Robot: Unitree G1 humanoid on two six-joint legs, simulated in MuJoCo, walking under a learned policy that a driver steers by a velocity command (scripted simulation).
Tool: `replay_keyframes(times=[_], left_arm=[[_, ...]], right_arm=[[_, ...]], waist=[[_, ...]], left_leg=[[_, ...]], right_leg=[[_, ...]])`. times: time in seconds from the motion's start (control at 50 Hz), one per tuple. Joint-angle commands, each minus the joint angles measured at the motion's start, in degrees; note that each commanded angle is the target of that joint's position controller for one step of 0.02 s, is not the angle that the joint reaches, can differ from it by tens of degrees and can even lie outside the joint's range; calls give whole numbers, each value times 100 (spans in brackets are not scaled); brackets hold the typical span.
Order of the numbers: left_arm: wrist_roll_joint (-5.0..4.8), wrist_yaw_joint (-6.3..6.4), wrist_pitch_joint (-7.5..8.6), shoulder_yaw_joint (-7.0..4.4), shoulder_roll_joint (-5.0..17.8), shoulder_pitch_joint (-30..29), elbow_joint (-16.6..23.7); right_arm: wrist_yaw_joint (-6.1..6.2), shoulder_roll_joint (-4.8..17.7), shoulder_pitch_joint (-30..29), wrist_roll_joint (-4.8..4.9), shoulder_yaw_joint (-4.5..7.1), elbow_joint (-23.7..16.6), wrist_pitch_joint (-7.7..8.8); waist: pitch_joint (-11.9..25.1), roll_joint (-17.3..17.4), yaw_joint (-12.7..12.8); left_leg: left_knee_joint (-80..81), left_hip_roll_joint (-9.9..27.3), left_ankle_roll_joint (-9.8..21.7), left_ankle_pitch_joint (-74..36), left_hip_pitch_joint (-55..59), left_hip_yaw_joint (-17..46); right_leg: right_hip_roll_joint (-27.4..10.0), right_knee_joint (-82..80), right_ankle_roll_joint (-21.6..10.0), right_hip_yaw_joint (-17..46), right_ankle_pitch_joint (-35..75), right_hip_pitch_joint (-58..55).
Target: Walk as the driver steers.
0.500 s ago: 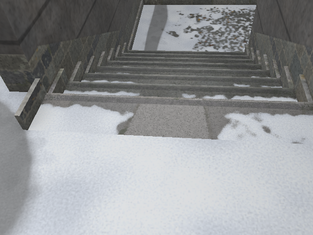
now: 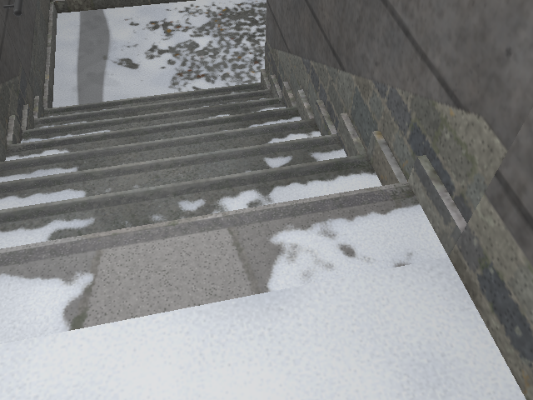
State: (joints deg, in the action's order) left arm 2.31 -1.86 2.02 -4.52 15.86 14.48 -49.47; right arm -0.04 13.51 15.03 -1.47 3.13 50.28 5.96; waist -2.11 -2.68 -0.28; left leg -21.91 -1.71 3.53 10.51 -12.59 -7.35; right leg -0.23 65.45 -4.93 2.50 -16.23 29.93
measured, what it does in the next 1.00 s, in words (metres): walks ahead, turning left: right foot, then left foot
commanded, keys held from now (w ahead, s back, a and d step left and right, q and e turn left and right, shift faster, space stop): w+q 1.00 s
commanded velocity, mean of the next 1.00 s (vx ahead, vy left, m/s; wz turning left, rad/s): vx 0.50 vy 0.00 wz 0.38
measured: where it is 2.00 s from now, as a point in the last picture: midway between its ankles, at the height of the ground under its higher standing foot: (164, 228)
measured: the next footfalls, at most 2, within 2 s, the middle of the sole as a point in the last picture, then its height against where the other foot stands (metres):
right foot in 0.28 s outside the picture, level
left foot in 0.80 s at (211, 380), level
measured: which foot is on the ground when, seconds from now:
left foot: down 0.00-0.30, up 0.32-0.78, down 0.80-1.00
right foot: up 0.00-0.26, down 0.28-0.80, up 0.82-1.00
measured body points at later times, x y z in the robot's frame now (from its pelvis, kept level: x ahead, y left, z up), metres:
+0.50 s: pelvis +0.26 -0.03 +0.00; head +0.29 -0.04 +0.45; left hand +0.28 +0.23 -0.12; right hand +0.37 -0.28 -0.14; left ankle +0.25 +0.10 -0.66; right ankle +0.27 -0.11 -0.74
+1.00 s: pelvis +0.49 +0.09 +0.00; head +0.51 +0.11 +0.44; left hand +0.48 +0.37 -0.13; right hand +0.68 -0.13 -0.13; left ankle +0.49 +0.13 -0.74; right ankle +0.57 -0.06 -0.65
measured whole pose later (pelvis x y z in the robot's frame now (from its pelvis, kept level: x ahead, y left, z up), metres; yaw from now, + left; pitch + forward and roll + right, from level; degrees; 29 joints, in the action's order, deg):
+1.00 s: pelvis +0.49 +0.09 +0.00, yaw +29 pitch +0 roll +0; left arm 2.6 -0.4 2.4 -2.3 14.2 10.5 -45.1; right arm -0.2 14.9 16.8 -0.1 4.2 48.8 1.5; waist -3.3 -1.3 -0.5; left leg -22.9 -8.0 8.5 10.3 -13.0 -1.3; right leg -6.6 66.3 1.6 1.2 -17.8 32.0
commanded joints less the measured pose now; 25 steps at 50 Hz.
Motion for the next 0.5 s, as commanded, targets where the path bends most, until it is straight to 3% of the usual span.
replay_keyframes(times=[0.02, 0.06, 0.1, 0.18, 0.22, 0.24, 0.26, 0.28, 0.3, 0.32, 0.34, 0.36, 0.38, 0.42, 0.5], left_arm=[[50, -87, -25, 86, -131, 206, 262], [70, -123, 6, 143, -104, -338, 449], [39, -153, 59, 251, -229, -970, 620], [-68, -94, 124, 294, -89, -1567, 784], [-77, -27, 186, 267, 24, -1550, 808], [-64, 8, 227, 239, 80, -1282, 732], [-19, 61, 294, 179, 184, -668, 524], [92, 142, 384, 66, 499, 217, 281], [223, 233, 418, -66, 1069, 1056, 265], [70, 240, 297, -148, 1239, 1049, 193], [3, 216, 252, -25, 705, 596, 302], [-41, 189, 285, 65, 335, 173, 348], [-46, 176, 320, 109, 138, -59, 352], [-86, 214, 407, 140, 5, -58, 239], [-155, 238, 540, 101, 55, 379, -9]], right_arm=[[-69, 350, 485, 29, 20, 4, 186], [-88, 364, 562, 67, 4, 97, 155], [-95, 398, 711, 107, -3, 163, 113], [-71, 727, 1167, 72, 61, 327, 30], [-49, 769, 1227, 58, 73, 377, -23], [-38, 784, 1210, 61, 79, 392, -50], [-36, 764, 1172, 100, 75, 406, -74], [-37, 616, 1150, 143, 38, 345, -73], [-38, 130, 1186, 251, -77, 30, -64], [3, 204, 1459, 279, -11, -11, -130], [29, 520, 1240, 168, 84, 86, -212], [-24, 384, 959, 132, 81, 56, -218], [-58, 279, 847, 114, 87, 54, -252], [-141, 198, 811, -22, 119, 40, -398], [-259, 71, 254, -60, 123, -217, -540]], waist=[[50, 666, 124], [-70, 631, 140], [-137, 626, -5], [-135, 698, -189], [-89, 775, -136], [10, 800, 0], [282, 623, 294], [867, 343, 614], [1760, -563, 839], [1976, -1200, 668], [1198, -392, 492], [583, -164, 347], [302, -140, 191], [106, -263, -22], [33, -171, -96]], left_leg=[[1371, 1592, 807, -971, 378, 1444], [1435, 1402, 821, -1200, 398, 1185], [1395, 1166, 753, -1557, 195, 958], [1076, 1323, 734, -2075, 551, 1182], [755, 1422, 698, -2275, 836, 1376], [440, 1404, 646, -2459, 879, 1420], [-314, 1195, 541, -2738, 745, 1258], [-1447, 875, 408, -2134, 112, 1038], [-3242, 337, 206, 179, -1305, 620], [-4375, -94, 195, 1996, -2409, 605], [-4765, 297, 253, 1660, -2687, 951], [-4686, 479, 237, 1186, -2674, 1003], [-4507, 607, 188, 895, -2474, 996], [-4386, 713, 65, 655, -2255, 948], [-4333, 766, -49, -6, -2756, 854]], right_leg=[[-246, -328, 64, 274, 425, 672], [-400, -1128, 182, -114, 848, 796], [-357, -2084, 296, -446, 1221, 367], [-153, -2947, 376, -588, 1160, -132], [-69, -3256, 296, -545, 840, -393], [25, -3514, 240, -546, 700, -809], [122, -3981, 135, -562, 816, -1695], [-337, -4061, -55, -88, 718, -3022], [-2058, -4312, -395, 1791, -33, -4580], [-2675, -4936, -835, 3351, -432, -4694], [-2400, -5013, -730, 2765, -739, -4049], [-2102, -5190, -609, 2017, -422, -3341], [-1850, -5382, -437, 1415, 76, -2824], [-1569, -5544, -284, 638, 822, -2364], [-1519, -5654, -360, -185, 1973, -2496]])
